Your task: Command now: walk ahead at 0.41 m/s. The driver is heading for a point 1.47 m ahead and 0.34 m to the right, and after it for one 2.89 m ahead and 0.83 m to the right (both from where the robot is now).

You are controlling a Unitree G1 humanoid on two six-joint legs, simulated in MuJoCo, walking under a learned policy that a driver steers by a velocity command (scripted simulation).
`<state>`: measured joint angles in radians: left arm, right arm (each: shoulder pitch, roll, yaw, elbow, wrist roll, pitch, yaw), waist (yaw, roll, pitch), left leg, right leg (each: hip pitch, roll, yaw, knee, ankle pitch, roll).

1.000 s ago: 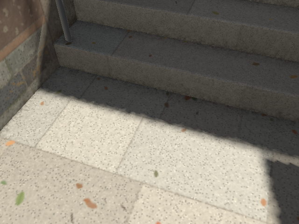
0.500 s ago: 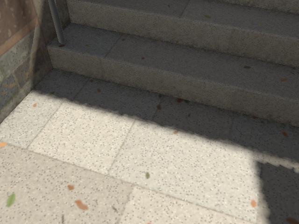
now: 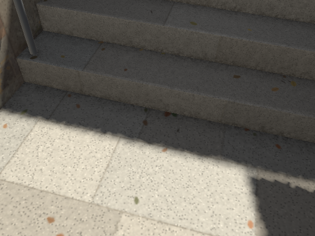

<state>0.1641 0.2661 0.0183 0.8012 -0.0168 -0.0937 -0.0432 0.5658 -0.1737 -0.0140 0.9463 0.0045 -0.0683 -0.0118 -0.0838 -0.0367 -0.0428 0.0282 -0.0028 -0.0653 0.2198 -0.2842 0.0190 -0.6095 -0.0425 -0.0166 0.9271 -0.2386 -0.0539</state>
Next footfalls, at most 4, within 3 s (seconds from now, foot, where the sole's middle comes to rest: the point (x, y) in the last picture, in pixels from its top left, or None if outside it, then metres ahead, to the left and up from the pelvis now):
0.18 right None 0.26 -0.16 -0.78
0.72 left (127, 228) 0.58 0.08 -0.78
1.28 right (181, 172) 0.84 -0.19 -0.78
1.76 left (161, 129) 1.13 -0.11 -0.78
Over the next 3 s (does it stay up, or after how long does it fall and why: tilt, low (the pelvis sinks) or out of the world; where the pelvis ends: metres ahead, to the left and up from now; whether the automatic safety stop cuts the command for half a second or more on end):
stays up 1.53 -0.45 0.29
